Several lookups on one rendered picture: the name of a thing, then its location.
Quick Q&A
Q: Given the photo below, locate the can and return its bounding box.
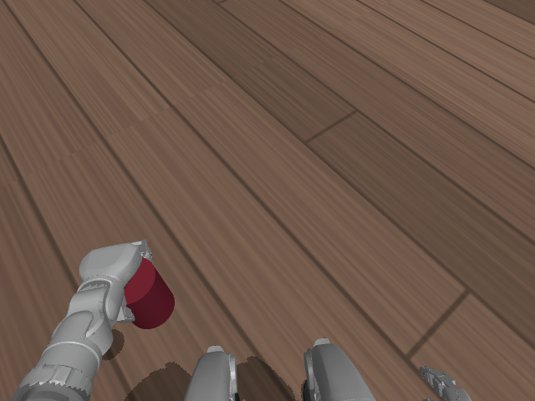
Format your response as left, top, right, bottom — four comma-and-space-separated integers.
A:
124, 257, 175, 329

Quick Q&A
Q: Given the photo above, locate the left robot arm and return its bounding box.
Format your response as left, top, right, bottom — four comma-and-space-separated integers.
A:
9, 275, 125, 401

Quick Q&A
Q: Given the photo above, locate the left robot hand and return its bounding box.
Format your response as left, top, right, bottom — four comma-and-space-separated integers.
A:
79, 239, 152, 323

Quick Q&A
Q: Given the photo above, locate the right robot hand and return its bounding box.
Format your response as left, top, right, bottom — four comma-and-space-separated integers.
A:
420, 366, 471, 401

